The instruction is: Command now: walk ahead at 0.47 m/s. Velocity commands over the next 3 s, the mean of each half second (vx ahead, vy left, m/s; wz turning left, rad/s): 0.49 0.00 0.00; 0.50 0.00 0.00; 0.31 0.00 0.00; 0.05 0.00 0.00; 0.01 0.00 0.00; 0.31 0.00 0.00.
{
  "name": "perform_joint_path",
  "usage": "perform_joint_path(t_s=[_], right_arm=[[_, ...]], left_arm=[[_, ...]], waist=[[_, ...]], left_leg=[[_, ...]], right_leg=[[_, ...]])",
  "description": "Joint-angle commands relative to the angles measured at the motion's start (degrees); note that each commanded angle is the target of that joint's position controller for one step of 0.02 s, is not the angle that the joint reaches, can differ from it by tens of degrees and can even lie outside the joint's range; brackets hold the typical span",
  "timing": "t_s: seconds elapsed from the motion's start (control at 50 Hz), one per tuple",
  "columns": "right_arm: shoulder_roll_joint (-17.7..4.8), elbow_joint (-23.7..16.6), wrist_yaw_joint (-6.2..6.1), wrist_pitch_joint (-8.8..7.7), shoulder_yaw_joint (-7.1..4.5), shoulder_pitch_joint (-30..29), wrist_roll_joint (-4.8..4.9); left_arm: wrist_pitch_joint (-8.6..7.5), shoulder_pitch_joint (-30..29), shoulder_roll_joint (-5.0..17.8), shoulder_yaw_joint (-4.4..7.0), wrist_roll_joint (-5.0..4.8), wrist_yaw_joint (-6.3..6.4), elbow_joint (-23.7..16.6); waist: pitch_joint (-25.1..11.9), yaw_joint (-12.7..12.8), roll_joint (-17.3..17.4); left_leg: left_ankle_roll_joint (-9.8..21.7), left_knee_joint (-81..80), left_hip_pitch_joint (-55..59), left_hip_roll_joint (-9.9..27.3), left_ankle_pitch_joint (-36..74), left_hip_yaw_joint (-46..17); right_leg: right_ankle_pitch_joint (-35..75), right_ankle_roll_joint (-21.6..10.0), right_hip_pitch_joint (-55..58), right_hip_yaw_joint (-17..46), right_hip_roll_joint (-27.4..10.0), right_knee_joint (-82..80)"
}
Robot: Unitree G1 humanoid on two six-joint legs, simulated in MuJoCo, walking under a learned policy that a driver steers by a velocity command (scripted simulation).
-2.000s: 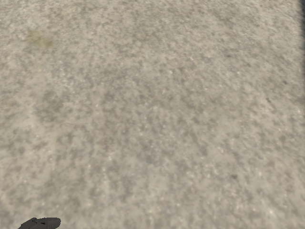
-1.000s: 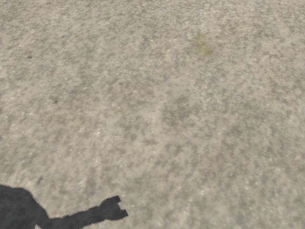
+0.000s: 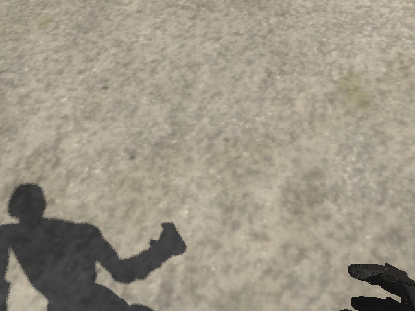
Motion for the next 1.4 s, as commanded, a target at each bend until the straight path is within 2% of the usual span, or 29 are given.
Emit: perform_joint_path(t_s=[0.02, 0.04, 0.06, 0.08, 0.1, 0.14, 0.18, 0.24, 0.36, 0.46, 0.54, 0.58, 0.6, 0.62, 0.64, 0.66, 0.7, 0.78, 0.9, 1.0, 1.08, 1.1, 1.12, 1.14, 1.16, 1.18, 1.22, 1.3, 1.4], right_arm=[[-9.79, -1.06, -0.76, -0.53, -4.16, 9.58, -0.22], [-12.04, 1.27, -1.55, -0.04, -5.15, 19.49, -0.30], [-18.64, 2.26, -1.69, 0.04, -6.24, 24.29, -1.81], [-14.18, 2.38, -1.48, -0.10, -4.97, 24.89, -1.37], [-11.32, 2.67, -1.43, -0.31, -3.83, 20.29, -1.00], [-8.72, 2.63, -1.16, -0.44, -2.96, 13.41, -1.26], [-7.02, 2.74, -0.98, -1.24, -2.63, 10.24, -1.89], [-7.89, 4.72, -1.14, -2.42, -2.89, 10.70, -1.40], [-10.28, 7.85, -2.48, -1.55, -3.21, 15.40, -1.00], [-11.75, 11.12, -2.84, -0.08, -3.53, 20.69, -0.36], [-13.05, 12.19, -3.35, 1.32, -4.01, 20.02, -0.21], [-11.23, 11.72, -3.63, 1.88, -3.07, 19.05, -0.86], [-5.77, 9.65, -3.40, 1.05, -1.19, 24.44, -1.64], [-4.09, 10.64, -3.04, -0.20, -0.48, 26.03, -1.07], [-10.17, 9.80, -2.56, -1.20, -1.98, 21.15, 0.41], [-10.68, 8.26, -2.34, -1.73, -2.05, 16.05, 1.17], [-9.70, 7.91, -2.66, -1.30, -2.28, 13.27, -0.45], [-6.37, 8.75, -2.99, 0.83, -1.69, 15.18, -1.00], [-4.34, 5.81, -2.34, -0.02, -0.86, 3.30, -1.13], [-4.85, 3.24, -0.81, -0.81, -0.78, -4.13, -0.44], [-7.59, 3.96, -0.20, -1.16, -1.90, 0.48, -0.66], [-9.50, 6.23, -0.55, -1.14, -3.09, 7.76, -0.81], [-12.68, 8.70, -1.15, -0.99, -4.37, 17.42, -1.16], [-18.97, 9.36, -1.54, -0.64, -5.75, 22.38, -2.48], [-14.65, 9.56, -1.41, -0.44, -4.56, 22.72, -1.76], [-11.84, 8.89, -1.46, -0.46, -3.46, 18.46, -1.54], [-7.94, 8.22, -1.24, -0.43, -2.32, 10.88, -1.56], [-6.93, 9.85, -1.24, -1.21, -1.91, 6.58, -2.67], [-8.86, 12.99, -2.51, -0.12, -2.13, 6.87, -2.38]], left_arm=[[0.12, -2.43, 11.31, 2.75, 0.03, 0.52, -3.01], [0.18, -2.37, 9.43, 1.92, 0.95, 0.79, -3.83], [-0.67, 4.72, 1.36, -0.45, 1.35, 0.45, -5.96], [-2.11, 2.95, 4.01, -0.11, 0.28, 0.09, -5.17], [-2.68, -3.64, 8.63, 1.39, -1.56, -0.30, -7.17], [-2.99, -8.97, 7.70, 1.23, -0.43, -0.13, -8.35], [-1.74, -6.11, 6.32, 1.36, 0.12, -0.17, -7.19], [-0.28, -7.15, 4.66, 1.11, 0.68, 0.17, -7.30], [-1.48, -19.97, 2.76, 0.35, 1.11, -0.52, -10.85], [-2.36, -27.96, 2.82, 0.05, 0.46, -2.19, -13.99], [-2.71, -24.63, 5.18, 0.90, 0.57, -2.92, -14.19], [-2.64, -9.05, 9.75, 3.28, 0.83, -2.01, -10.04], [-2.45, -1.46, 15.86, 4.62, 2.15, -1.50, -9.14], [-2.14, 0.63, 13.79, 4.21, 1.18, -1.74, -8.09], [-2.06, -2.19, 9.88, 2.87, 0.72, -1.71, -8.57], [-1.91, -5.83, 8.26, 2.37, 0.91, -1.46, -9.14], [-2.20, -11.56, 5.44, 1.48, 1.73, -1.61, -9.68], [-3.42, -12.29, 6.25, 1.85, 1.38, -1.65, -8.45], [-2.62, -8.32, 8.19, 2.33, 0.88, -0.36, -5.83], [-1.26, -3.44, 9.35, 2.77, 0.25, 0.01, -2.80], [-0.06, -4.94, 10.62, 3.35, 0.06, 0.62, -2.11], [0.33, -5.82, 10.07, 3.09, 0.21, 0.74, -2.22], [0.40, -5.36, 7.85, 2.07, 0.98, 0.93, -3.07], [-0.62, 1.10, 1.73, 0.09, 1.45, 0.50, -4.82], [-1.82, 0.38, 3.16, 0.21, 1.13, 0.35, -3.57], [-2.48, -3.77, 8.06, 1.58, -0.39, 0.07, -4.45], [-2.15, -8.48, 7.44, 1.71, 0.39, 0.54, -5.12], [0.91, -5.24, 3.36, 1.32, 1.20, 1.32, -4.09], [1.53, -11.94, 2.47, 0.72, 1.56, 1.44, -5.39]], waist=[[-5.66, -11.04, -6.84], [-12.71, -15.50, -5.04], [-22.51, -11.89, 11.17], [-26.16, -13.10, 13.46], [-14.74, -12.46, 9.51], [-5.11, -8.83, 2.39], [-4.26, -5.32, 4.83], [-1.98, -4.32, 3.57], [1.56, -8.51, 1.47], [2.92, -11.39, 1.34], [-0.17, -8.11, 3.47], [-11.20, -0.42, 2.26], [-21.55, -0.89, -8.41], [-26.91, -1.00, -17.42], [-19.41, 0.04, -11.70], [-12.39, -0.89, -8.26], [-5.06, -4.56, -4.34], [-3.05, -7.52, -4.91], [0.32, -3.98, -3.99], [2.09, -1.73, -4.16], [-1.35, -5.91, -5.89], [-5.86, -9.83, -5.23], [-13.52, -13.56, -2.82], [-21.77, -11.40, 10.43], [-25.02, -12.26, 13.08], [-16.73, -12.03, 8.71], [-8.17, -8.42, 1.75], [-7.20, -3.51, 4.13], [-8.21, -5.54, 4.19]], left_leg=[[4.06, -1.62, 19.61, -3.82, -1.65, 2.92], [6.26, 0.76, 36.07, 1.04, -2.92, -2.07], [15.29, -2.74, 57.03, 17.28, -16.76, -30.44], [16.32, -14.39, 56.01, 20.34, -26.56, -46.91], [13.22, -15.79, 48.11, 18.50, -27.92, -38.62], [11.29, -17.73, 31.94, 13.71, -15.45, -24.42], [11.10, -20.97, 23.96, 10.45, -9.03, -17.97], [12.50, -24.27, 19.82, 9.81, -4.29, -12.79], [10.62, -25.40, 23.10, 7.89, -0.29, -6.03], [10.04, -22.09, 31.36, 11.04, 0.74, -5.96], [7.88, -14.37, 37.64, 12.78, 15.91, -6.36], [4.77, 5.44, 30.98, 7.63, 24.88, -2.03], [1.04, 27.84, 10.40, 1.00, 4.70, 0.57], [-0.79, 40.75, -3.32, -6.13, -30.18, -4.90], [0.02, 45.50, -9.91, -2.35, -29.49, -8.78], [0.70, 44.38, -11.31, 0.63, -24.78, -6.76], [0.36, 36.64, -6.84, 5.01, -16.92, -5.53], [-1.85, 30.49, -2.81, 6.32, -11.65, -4.67], [-2.95, 8.57, -3.59, 4.66, 6.27, -2.35], [-1.34, -0.10, -4.36, 2.78, 6.06, -2.10], [1.95, -3.10, 3.88, 0.02, -1.99, -0.25], [3.49, -4.45, 14.14, -1.78, -1.42, 1.52], [6.10, -1.91, 30.35, 2.65, 0.00, -2.86], [15.46, -3.42, 52.75, 17.70, -2.13, -28.28], [18.19, -10.88, 54.79, 21.21, 1.84, -41.26], [15.61, -10.49, 47.85, 19.54, 8.29, -31.88], [12.63, -10.97, 32.91, 14.45, 24.47, -16.87], [12.33, -15.64, 19.56, 10.55, 33.78, -7.12], [10.69, -16.16, 20.46, 8.60, 30.79, -2.29]], right_leg=[[52.07, -7.25, -6.52, 2.49, -11.63, 14.74], [43.79, -5.35, -16.34, 1.45, -9.45, 29.00], [10.49, -1.40, -38.28, 0.70, 0.53, 53.59], [-9.57, -1.68, -44.82, 9.35, 3.06, 61.80], [-6.33, -2.35, -50.49, 8.75, -0.48, 64.53], [3.03, -2.59, -47.87, 5.82, -5.41, 58.78], [7.67, -1.87, -41.34, 6.33, -7.88, 55.06], [10.88, -0.15, -42.00, 5.41, -8.36, 50.52], [27.90, 1.20, -45.21, 3.37, -6.75, 28.83], [27.40, -0.31, -45.81, 2.59, -4.66, 19.48], [18.19, -3.61, -39.36, 0.93, -1.95, 16.31], [20.22, -7.28, -15.51, 0.07, -1.32, 16.31], [17.61, -14.86, 8.33, 21.74, -16.27, 17.59], [8.12, -20.35, 16.46, 43.48, -22.39, 7.49], [2.08, -17.53, 11.80, 39.02, -20.78, 5.28], [3.85, -15.49, 3.95, 30.69, -18.67, 4.44], [13.76, -13.74, -10.05, 20.81, -14.30, 0.92], [22.92, -14.96, -17.60, 13.07, -12.30, -4.30], [24.55, -12.25, -16.11, 4.88, -9.15, -6.17], [24.15, -11.67, -7.90, 5.63, -12.72, -3.51], [39.90, -9.43, -2.65, 5.50, -14.02, 5.02], [47.18, -8.06, -4.25, 3.35, -11.49, 13.81], [40.70, -6.17, -12.51, 1.20, -8.62, 27.43], [16.75, -1.29, -36.01, -1.17, 0.96, 50.33], [-11.92, -0.41, -43.94, 6.81, 4.44, 59.27], [-10.88, -0.71, -47.62, 8.69, 1.37, 63.36], [-4.46, -0.09, -45.07, 5.32, -3.44, 57.44], [3.17, 2.03, -33.18, 4.23, -4.80, 46.65], [16.50, 2.27, -28.87, 3.06, -4.04, 28.86]])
